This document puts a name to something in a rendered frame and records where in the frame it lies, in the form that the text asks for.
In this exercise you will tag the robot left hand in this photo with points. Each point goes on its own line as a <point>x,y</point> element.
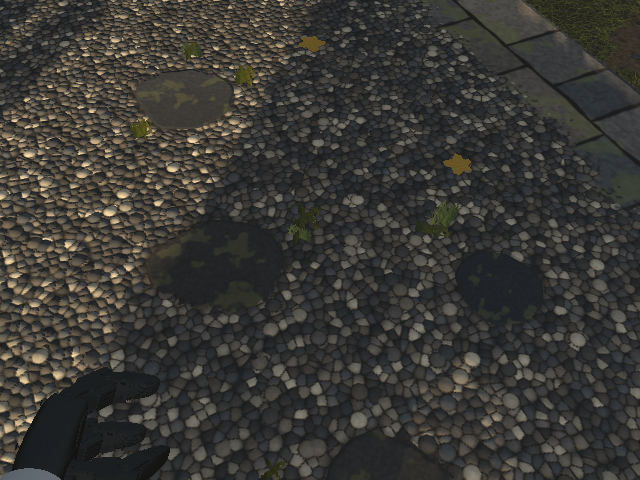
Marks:
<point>61,441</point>

